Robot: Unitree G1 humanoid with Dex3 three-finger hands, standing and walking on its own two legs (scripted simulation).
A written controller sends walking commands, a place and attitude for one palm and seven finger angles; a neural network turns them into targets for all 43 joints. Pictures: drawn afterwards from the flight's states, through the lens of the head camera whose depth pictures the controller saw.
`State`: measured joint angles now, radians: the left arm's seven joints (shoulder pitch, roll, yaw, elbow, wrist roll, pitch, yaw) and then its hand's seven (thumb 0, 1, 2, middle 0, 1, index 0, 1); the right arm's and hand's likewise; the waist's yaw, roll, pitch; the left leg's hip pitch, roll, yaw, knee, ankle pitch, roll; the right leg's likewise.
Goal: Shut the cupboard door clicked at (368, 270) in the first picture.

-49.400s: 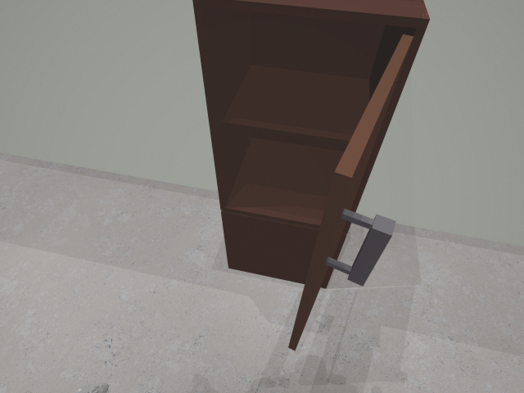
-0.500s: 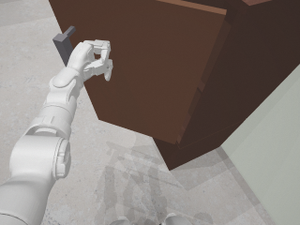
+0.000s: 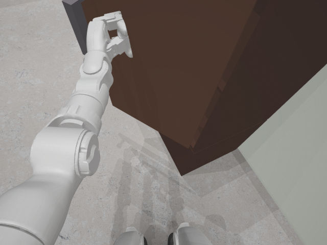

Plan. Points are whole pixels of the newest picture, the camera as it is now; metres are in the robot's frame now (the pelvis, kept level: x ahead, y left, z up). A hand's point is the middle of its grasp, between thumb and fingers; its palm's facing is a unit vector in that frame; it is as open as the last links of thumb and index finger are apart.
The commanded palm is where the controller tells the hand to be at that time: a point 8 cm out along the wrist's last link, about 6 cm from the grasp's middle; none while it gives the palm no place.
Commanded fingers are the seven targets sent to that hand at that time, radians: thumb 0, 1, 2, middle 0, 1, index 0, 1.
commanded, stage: pull the fist back off the door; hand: left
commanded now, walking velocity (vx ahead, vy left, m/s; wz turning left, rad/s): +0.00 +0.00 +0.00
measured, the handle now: (87, 25) +0.62 +0.13 +0.13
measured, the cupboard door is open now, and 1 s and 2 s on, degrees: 33 32 32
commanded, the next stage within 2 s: draw the hand back to the body in 0.72 s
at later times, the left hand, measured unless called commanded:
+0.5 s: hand (126, 68) +0.47 +0.04 +0.13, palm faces -0.02 -1.00 -0.01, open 3.1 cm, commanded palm +0.44 +0.09 +0.14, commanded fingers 0.00 0.90 0.90 -1.30 -1.50 -1.30 -1.50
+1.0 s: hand (123, 76) +0.44 +0.05 +0.15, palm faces -0.02 -1.00 -0.02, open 3.1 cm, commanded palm +0.39 +0.11 +0.15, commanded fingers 0.00 0.90 0.90 -1.30 -1.50 -1.30 -1.50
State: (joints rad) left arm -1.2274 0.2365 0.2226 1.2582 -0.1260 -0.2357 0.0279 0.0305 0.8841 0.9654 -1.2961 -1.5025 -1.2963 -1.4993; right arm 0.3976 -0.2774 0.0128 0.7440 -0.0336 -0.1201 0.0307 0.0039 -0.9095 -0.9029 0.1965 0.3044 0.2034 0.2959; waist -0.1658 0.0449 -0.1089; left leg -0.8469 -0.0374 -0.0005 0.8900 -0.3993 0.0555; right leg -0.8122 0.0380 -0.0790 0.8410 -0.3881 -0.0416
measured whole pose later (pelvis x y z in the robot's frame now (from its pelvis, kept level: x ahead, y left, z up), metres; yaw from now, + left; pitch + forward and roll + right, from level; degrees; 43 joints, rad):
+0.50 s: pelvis +0.02 -0.02 +0.02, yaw -2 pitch +12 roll +0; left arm -0.73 0.13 0.15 0.91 -0.09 -0.29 0.09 0.01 0.90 0.90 -1.30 -1.50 -1.30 -1.50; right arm 0.39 -0.26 -0.02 0.66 0.01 0.00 0.05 0.01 -0.91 -0.90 0.20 0.30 0.20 0.30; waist -0.09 0.05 -0.10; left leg -0.55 -0.01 0.04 0.73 -0.38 0.04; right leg -0.55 0.07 -0.03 0.71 -0.36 -0.06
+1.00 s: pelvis +0.00 -0.02 +0.03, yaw -3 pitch +8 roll +0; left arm -0.63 0.11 0.13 0.78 -0.10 -0.27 0.06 0.01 0.90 0.90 -1.30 -1.50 -1.30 -1.50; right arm 0.32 -0.23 0.02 0.64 0.03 -0.01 0.02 0.01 -0.91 -0.90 0.20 0.30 0.20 0.30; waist -0.06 0.05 -0.10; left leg -0.49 -0.02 0.05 0.69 -0.35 0.04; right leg -0.50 0.06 -0.01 0.70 -0.34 -0.06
